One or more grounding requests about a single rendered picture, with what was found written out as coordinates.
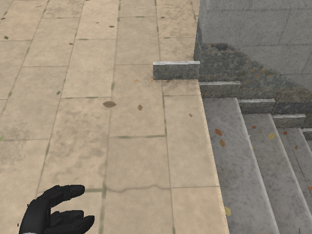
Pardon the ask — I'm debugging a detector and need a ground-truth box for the robot left hand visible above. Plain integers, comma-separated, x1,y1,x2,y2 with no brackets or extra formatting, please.
18,184,95,234

